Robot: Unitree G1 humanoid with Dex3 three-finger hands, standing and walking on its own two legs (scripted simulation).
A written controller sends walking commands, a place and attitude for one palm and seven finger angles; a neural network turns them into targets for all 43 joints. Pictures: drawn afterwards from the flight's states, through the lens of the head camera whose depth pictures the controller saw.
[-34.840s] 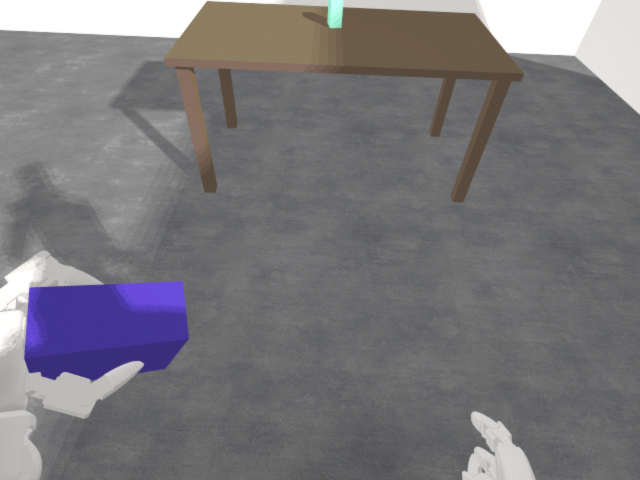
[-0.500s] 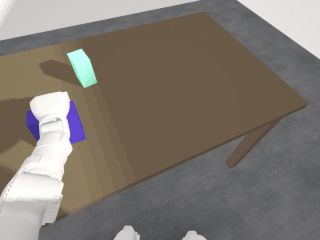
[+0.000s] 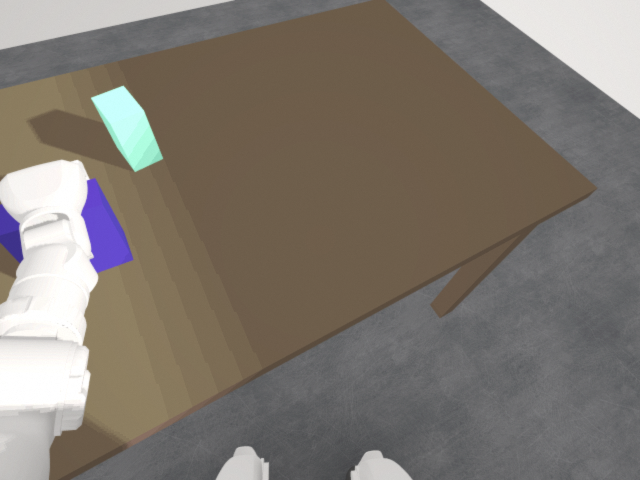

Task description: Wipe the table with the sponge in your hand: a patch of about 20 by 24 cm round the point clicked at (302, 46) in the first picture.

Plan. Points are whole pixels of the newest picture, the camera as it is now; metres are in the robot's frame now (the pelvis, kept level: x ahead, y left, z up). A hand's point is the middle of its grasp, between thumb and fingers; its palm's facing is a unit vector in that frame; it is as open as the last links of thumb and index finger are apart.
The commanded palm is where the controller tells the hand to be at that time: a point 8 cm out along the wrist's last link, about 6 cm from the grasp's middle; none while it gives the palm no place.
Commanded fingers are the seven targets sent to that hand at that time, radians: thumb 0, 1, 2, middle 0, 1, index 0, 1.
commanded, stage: slide back across to the first lane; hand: left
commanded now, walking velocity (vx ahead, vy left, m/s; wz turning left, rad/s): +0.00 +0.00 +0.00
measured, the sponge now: (76, 244) +0.43 +0.33 -0.03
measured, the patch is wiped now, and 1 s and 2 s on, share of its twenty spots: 1.00 1.00 1.00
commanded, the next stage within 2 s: wipe back along the first lane in 0.42 s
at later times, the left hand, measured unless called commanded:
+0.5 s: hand (13, 239) +0.41 +0.38 +0.02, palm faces -0.15 -0.02 -0.99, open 10.0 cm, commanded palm +0.39 +0.37 +0.06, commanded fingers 0.00 0.10 1.30 -1.20 -1.60 -1.20 -1.60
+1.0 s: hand (12, 267) +0.38 +0.37 +0.01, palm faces -0.12 +0.00 -0.99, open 10.0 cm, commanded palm +0.35 +0.34 +0.04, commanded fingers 0.00 0.10 1.30 -1.20 -1.60 -1.20 -1.60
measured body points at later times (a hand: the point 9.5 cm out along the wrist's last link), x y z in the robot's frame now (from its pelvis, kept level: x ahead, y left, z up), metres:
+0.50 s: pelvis +0.02 +0.01 +0.01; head +0.11 +0.03 +0.45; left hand +0.42 +0.38 +0.07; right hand +0.12 -0.26 -0.11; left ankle +0.03 +0.12 -0.69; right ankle +0.02 -0.15 -0.69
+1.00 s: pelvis +0.02 +0.01 +0.01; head +0.08 +0.02 +0.46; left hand +0.38 +0.36 +0.07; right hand +0.13 -0.25 -0.11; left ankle +0.03 +0.12 -0.69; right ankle +0.02 -0.15 -0.69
